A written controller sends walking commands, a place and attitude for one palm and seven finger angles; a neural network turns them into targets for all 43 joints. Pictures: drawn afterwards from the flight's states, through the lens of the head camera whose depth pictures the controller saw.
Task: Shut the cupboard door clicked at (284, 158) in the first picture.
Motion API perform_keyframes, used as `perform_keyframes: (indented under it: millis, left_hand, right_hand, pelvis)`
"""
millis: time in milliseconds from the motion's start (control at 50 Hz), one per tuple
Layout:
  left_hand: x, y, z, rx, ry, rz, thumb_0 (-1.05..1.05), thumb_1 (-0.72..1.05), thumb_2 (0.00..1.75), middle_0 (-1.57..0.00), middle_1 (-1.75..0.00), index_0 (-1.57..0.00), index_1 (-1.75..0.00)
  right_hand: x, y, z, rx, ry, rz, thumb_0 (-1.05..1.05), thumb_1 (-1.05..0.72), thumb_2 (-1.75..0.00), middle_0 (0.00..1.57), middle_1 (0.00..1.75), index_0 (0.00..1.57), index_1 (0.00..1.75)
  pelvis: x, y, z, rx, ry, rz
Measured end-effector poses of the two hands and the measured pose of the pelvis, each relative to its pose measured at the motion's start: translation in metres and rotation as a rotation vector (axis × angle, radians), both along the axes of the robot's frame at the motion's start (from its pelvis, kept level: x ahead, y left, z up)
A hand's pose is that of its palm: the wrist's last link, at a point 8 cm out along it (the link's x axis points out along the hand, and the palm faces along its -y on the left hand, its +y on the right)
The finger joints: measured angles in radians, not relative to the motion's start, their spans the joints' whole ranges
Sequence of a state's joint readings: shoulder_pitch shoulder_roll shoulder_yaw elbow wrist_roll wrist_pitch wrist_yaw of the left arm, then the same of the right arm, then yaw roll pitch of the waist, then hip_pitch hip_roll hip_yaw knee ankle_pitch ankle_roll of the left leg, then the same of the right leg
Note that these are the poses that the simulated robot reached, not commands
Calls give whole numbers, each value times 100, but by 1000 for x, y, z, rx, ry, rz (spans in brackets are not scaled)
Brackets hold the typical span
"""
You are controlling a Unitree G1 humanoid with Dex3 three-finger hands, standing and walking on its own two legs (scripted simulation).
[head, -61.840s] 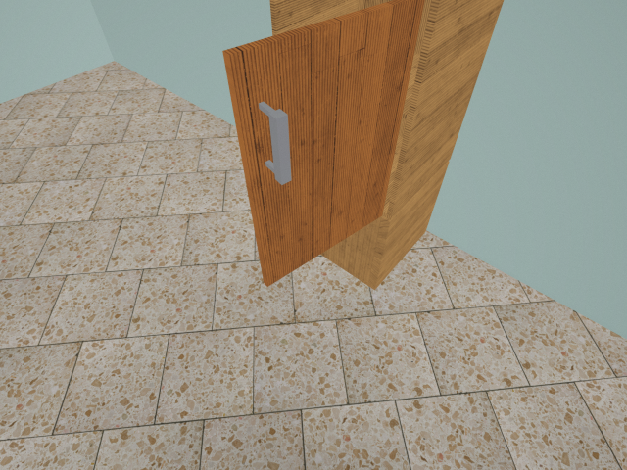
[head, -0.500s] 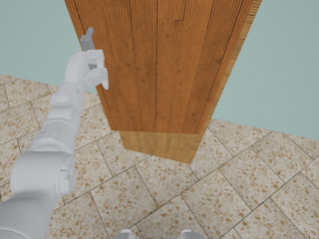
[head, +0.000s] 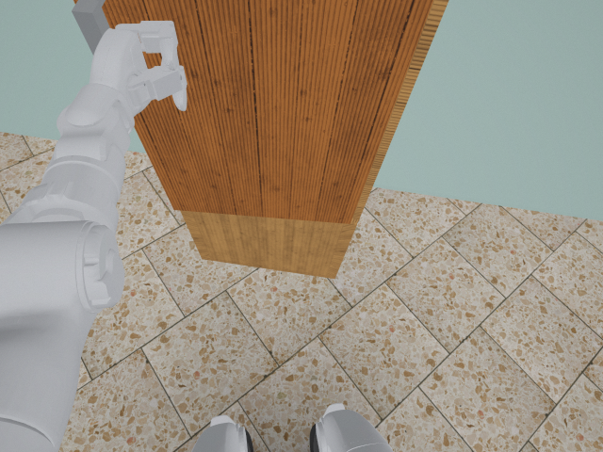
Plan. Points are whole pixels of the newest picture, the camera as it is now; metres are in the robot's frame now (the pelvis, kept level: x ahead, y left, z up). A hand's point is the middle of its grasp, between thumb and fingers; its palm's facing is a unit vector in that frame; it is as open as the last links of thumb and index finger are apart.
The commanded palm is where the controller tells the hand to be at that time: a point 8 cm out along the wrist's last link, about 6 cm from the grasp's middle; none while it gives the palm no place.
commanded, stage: push the door shut along its arc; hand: left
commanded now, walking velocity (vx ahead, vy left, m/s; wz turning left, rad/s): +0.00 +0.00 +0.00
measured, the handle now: (115, 50) +0.61 +0.15 +0.14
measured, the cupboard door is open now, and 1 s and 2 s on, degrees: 4 0 0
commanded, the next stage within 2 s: pull the fist back off the door in 0.50 s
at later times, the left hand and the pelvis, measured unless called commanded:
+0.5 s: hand (193, 54) +0.58 +0.06 +0.15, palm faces -0.38 -0.92 -0.01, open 3.2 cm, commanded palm +0.61 +0.08 +0.14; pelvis +0.02 +0.00 +0.00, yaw +0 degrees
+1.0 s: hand (225, 51) +0.59 +0.02 +0.15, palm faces +0.07 -1.00 -0.06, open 3.2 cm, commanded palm +0.56 +0.06 +0.14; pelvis +0.01 -0.01 -0.01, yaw +0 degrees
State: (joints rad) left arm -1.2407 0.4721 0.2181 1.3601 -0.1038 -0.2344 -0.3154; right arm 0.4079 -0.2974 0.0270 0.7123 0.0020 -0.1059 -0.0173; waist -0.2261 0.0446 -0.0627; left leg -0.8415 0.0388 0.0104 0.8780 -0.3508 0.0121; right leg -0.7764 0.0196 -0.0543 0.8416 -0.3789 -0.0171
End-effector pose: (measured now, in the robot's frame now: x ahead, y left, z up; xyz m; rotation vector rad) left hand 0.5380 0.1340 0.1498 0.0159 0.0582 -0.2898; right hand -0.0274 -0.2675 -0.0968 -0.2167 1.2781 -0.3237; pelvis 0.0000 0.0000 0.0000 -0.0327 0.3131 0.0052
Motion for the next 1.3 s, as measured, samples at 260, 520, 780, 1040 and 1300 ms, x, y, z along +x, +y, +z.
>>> perform_keyframes:
  millis: [260, 520, 780, 1040, 1300]
  left_hand:
    - [41, -13, -3, -8, 17, -56, 0, 87, 91, -130, -150, -130, -150]
    - [45, -21, 2, 9, 24, -107, 4, 92, 95, -130, -150, -130, -150]
    - [34, -41, -1, -73, 19, 340, 4, 82, 97, -130, -150, -132, -150]
    - [24, -67, 0, 30, -15, 352, 0, 94, 95, -130, -150, -130, -150]
    - [-11, -63, -11, 5, -59, 357, 2, 91, 90, -130, -150, -130, -150]
  right_hand:
    - [-34, 6, 1, 5, 138, -74, 0, -91, -90, 20, 30, 21, 30]
    - [-24, 7, 3, -2, 162, -52, 0, -90, -90, 20, 30, 21, 30]
    - [-1, 13, -8, 64, 101, 84, 0, -91, -90, 20, 29, 20, 30]
    - [-40, 34, -8, 167, 143, -33, 0, -91, -90, 20, 29, 20, 30]
    - [-11, 7, 2, 143, 101, -31, 1, -91, -90, 20, 29, 20, 30]
  pelvis:
    - [10, -3, -6, -3, 66, -19]
    - [18, -2, -5, -10, 74, 0]
    - [12, -1, -13, -20, 108, 23]
    - [10, -6, -3, 4, 72, -11]
    - [30, -14, 14, 21, -16, -31]
